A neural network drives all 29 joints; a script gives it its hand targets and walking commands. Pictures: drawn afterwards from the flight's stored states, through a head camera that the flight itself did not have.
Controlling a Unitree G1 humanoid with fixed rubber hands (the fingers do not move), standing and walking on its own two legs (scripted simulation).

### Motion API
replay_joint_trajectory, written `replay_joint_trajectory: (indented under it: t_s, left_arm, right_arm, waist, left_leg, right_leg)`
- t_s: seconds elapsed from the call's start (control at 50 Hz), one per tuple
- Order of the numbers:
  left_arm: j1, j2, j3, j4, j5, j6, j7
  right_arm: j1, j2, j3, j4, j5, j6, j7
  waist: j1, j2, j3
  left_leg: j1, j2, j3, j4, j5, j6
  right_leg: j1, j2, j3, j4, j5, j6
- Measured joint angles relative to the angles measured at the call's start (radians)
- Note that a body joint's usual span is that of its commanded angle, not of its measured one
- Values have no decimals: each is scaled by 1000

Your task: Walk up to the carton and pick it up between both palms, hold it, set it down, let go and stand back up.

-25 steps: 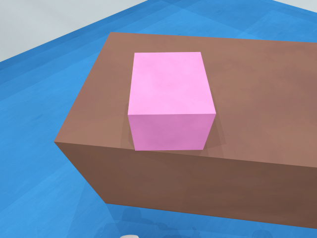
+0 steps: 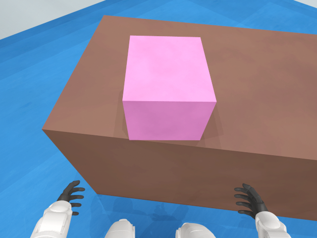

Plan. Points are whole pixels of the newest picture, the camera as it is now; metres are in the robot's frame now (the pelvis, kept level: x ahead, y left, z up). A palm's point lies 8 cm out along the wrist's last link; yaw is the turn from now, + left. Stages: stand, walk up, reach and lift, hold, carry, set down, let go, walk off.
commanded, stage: reach and lift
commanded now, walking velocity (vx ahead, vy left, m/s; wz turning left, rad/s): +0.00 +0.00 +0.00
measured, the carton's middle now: (165, 88) +0.49 -0.01 +0.06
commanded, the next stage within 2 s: none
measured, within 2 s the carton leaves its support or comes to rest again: neither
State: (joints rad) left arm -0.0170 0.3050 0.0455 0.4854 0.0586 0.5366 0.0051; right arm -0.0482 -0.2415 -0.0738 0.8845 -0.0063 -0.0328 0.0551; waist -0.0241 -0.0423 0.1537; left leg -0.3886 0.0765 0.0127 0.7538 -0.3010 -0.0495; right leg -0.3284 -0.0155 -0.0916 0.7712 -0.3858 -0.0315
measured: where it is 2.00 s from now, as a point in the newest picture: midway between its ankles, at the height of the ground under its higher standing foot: outside the picture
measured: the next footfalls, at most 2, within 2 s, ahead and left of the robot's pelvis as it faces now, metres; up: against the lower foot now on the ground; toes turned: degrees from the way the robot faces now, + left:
none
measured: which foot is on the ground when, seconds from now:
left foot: down 0.00-1.00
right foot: down 0.00-1.00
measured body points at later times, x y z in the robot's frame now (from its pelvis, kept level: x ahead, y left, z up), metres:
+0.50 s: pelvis +0.05 +0.01 +0.04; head +0.05 +0.02 +0.49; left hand +0.23 +0.25 -0.04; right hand +0.21 -0.24 -0.04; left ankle +0.06 +0.15 -0.71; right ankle +0.02 -0.10 -0.71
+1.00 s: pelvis +0.05 +0.01 +0.04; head +0.02 +0.02 +0.49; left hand +0.23 +0.22 +0.00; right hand +0.20 -0.24 +0.01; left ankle +0.06 +0.15 -0.71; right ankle +0.02 -0.10 -0.71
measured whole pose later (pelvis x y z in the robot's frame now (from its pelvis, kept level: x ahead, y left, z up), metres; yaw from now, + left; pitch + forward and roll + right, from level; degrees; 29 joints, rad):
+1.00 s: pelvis +0.05 +0.01 +0.04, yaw -4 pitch -4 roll +0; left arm 0.36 0.16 -0.01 0.14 -0.04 0.19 0.08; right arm 0.35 -0.25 -0.06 0.33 0.10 -0.07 0.11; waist 0.03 -0.02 0.02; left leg -0.05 0.06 0.09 0.27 -0.14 -0.03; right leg -0.02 0.00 -0.02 0.28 -0.19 0.00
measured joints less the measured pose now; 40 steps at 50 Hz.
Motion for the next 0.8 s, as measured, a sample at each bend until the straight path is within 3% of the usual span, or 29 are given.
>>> replay_joint_trajectory:
  t_s: [0.08, 0.22, 0.54, 0.8]
  left_arm:
    - [69, -56, 11, -68, 13, 0, -6]
    - [174, -57, 39, -55, 3, -82, 9]
    - [245, -102, -3, -144, -55, -240, 26]
    - [317, -143, -46, -257, -78, -298, 68]
  right_arm:
    - [64, -8, 43, -78, 28, 2, 3]
    - [180, -31, 35, -184, 3, -12, 7]
    - [242, -2, 29, -251, 32, -88, 23]
    - [306, -38, 5, -397, 82, -44, 64]
  waist:
    - [-6, -6, 0]
    - [21, -12, -31]
    - [29, 23, -96]
    - [49, 16, -132]
  left_leg:
    - [103, 0, 18, -102, 21, -2]
    - [186, -4, 36, -237, 66, -3]
    - [298, -20, 59, -396, 110, 18]
    - [338, -24, 72, -464, 140, 22]
  right_leg:
    - [90, 6, 17, -95, 29, 1]
    - [158, 11, 31, -213, 71, 1]
    - [281, 5, 52, -414, 148, 28]
    - [314, 5, 68, -481, 185, 32]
